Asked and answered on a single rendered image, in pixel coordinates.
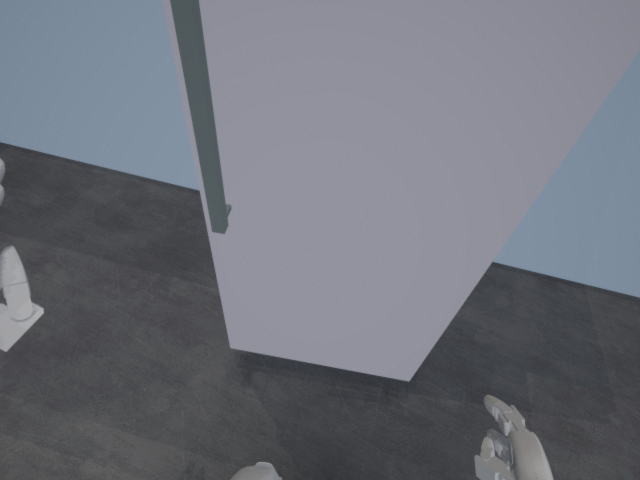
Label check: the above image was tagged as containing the handle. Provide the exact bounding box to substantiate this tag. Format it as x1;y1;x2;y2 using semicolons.
170;0;232;234

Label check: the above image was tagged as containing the left robot shin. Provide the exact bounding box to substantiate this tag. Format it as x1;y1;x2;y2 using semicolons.
255;462;277;473

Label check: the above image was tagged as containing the robot right hand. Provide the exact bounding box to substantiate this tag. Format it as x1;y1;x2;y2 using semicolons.
474;395;554;480

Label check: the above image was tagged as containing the fridge door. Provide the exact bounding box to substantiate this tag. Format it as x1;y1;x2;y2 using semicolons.
162;0;640;382

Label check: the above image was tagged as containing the robot left hand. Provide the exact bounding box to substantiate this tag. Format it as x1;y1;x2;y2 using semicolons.
0;158;44;352

